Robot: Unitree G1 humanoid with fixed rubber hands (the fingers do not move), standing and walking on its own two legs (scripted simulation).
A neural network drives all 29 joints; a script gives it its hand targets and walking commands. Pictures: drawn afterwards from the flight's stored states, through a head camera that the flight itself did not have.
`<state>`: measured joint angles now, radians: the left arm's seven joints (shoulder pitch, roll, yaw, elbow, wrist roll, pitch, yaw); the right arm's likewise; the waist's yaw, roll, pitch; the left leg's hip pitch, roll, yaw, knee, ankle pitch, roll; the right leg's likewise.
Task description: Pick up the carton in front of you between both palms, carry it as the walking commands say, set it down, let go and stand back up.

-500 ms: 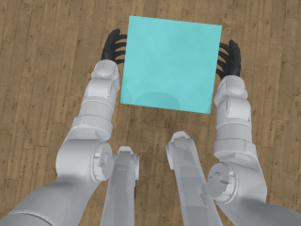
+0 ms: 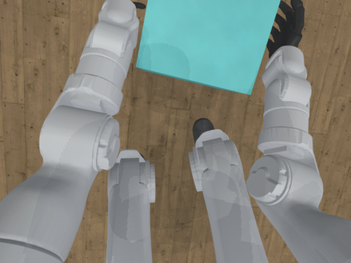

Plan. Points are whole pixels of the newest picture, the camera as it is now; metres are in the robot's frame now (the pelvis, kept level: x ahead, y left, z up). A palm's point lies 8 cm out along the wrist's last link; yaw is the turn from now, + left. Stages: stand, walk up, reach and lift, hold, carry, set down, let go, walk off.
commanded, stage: set down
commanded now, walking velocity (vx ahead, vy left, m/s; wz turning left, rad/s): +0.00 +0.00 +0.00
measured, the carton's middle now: (198, 35) +0.51 -0.14 -0.25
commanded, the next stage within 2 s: none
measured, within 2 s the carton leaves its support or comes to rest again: rests again in 0.64 s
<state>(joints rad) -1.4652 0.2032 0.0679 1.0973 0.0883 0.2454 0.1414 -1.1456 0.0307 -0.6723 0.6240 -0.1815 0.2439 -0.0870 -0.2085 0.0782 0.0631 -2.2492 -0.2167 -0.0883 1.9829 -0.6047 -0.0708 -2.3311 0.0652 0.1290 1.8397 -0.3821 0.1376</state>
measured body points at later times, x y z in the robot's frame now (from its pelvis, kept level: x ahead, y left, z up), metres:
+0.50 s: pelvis +0.00 +0.01 -0.02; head +0.37 -0.01 +0.23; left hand +0.58 +0.00 -0.21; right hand +0.45 -0.28 -0.19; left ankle +0.08 +0.11 -0.39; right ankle +0.15 -0.15 -0.39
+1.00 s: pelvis +0.00 +0.00 -0.04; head +0.37 +0.00 +0.21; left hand +0.58 +0.00 -0.23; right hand +0.46 -0.29 -0.21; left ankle +0.08 +0.11 -0.39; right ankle +0.15 -0.15 -0.39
